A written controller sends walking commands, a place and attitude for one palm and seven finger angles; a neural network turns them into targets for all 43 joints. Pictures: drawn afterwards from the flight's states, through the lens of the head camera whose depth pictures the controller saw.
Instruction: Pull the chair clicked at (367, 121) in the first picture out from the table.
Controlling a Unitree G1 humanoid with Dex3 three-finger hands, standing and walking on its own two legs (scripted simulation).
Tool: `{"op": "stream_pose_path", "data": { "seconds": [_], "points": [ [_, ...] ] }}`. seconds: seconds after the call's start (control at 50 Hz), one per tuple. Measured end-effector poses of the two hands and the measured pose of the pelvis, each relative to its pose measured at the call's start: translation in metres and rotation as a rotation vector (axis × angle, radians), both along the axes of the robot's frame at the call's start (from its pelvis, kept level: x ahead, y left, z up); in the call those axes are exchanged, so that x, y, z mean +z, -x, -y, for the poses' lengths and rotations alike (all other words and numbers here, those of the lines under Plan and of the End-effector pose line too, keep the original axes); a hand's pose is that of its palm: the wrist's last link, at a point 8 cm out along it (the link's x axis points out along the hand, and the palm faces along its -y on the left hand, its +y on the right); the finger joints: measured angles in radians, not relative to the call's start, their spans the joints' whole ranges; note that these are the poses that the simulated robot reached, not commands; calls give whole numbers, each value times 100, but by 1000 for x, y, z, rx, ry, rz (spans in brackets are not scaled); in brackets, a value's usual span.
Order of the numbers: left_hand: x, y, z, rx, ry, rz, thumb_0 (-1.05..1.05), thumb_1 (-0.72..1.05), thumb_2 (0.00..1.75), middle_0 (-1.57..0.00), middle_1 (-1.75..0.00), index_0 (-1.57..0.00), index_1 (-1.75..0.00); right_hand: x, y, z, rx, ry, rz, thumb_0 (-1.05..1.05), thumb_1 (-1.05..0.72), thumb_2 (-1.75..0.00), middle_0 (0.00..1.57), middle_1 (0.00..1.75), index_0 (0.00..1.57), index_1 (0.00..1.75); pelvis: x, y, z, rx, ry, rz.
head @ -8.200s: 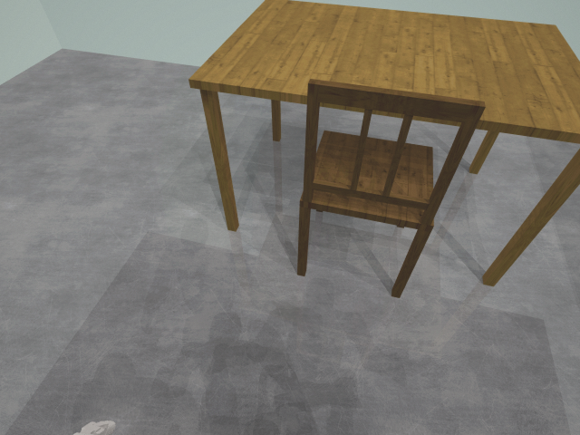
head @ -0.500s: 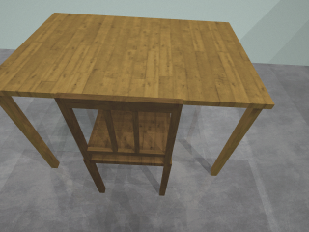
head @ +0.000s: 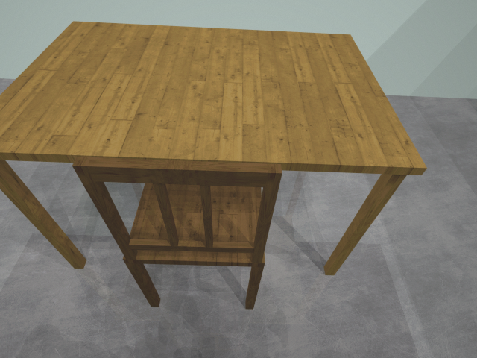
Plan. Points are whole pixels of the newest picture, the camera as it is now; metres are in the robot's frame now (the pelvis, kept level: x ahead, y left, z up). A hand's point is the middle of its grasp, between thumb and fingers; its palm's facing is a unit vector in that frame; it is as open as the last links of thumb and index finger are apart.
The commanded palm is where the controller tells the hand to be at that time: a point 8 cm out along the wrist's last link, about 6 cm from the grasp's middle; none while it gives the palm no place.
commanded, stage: look again from close up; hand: left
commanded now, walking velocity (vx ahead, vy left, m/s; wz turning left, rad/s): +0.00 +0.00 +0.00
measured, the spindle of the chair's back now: (167, 215) +0.44 +0.20 -0.11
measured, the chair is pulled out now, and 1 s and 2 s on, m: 0.00 0.00 0.00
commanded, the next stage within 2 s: raise the hand toward the chair's back in 0.30 s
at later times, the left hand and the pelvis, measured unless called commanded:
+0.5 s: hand out of the picture +0.07 +0.19 -0.13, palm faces +0.18 -0.96 -0.22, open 7.4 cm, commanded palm +0.10 +0.22 -0.07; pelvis +0.00 +0.00 +0.00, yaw +1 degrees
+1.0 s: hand out of the picture +0.13 +0.16 -0.07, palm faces +0.11 -0.99 -0.08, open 10.8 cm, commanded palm +0.12 +0.21 -0.06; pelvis -0.06 -0.06 -0.12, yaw +4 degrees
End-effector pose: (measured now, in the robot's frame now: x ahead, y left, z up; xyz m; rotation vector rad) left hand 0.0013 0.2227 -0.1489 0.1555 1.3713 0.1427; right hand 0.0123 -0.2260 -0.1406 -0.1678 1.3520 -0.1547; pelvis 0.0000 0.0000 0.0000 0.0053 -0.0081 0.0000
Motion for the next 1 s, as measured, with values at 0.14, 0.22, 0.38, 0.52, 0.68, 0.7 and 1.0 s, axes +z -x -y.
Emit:
{"op": "stream_pose_path", "data": {
  "seconds": [0.14,0.22,0.38,0.52,0.68,0.7,1.0],
  "points": [
    [2,-2,-4,1,-9,-9,0,90,90,-20,-30,-20,-30,-2,2,-3,-4,-8,-15,1,-91,-90,20,30,20,30,0,-4,-2,-1,-3,2],
    [3,1,-3,3,-9,-23,0,90,90,-20,-30,-20,-30,-2,3,-4,-6,-13,-25,1,-91,-90,20,30,20,30,1,-6,-2,-1,-4,3],
    [2,13,3,16,3,-53,0,90,90,-20,-30,-20,-30,-2,6,-5,-6,-15,-37,1,-91,-90,20,30,20,30,1,-8,-1,0,-4,4],
    [61,-71,-15,92,-77,450,2,91,89,-20,-29,-20,-30,10,-24,11,26,15,237,1,-91,-90,20,30,20,30,-6,6,6,32,-25,-29],
    [129,-174,10,-78,68,1271,1,78,84,-18,-27,-18,-28,20,-102,58,145,85,621,1,-90,-90,20,30,20,30,-51,36,27,41,8,-205],
    [127,-172,16,-105,97,1335,1,76,83,-18,-27,-18,-28,20,-112,63,155,90,666,1,-90,-90,20,30,20,30,-59,39,30,36,9,-221],
    [87,-102,12,-92,16,1315,1,39,68,-15,-22,-15,-22,-36,-152,44,264,13,742,1,-90,-90,20,30,20,30,-115,55,62,76,49,-265]
  ]
}}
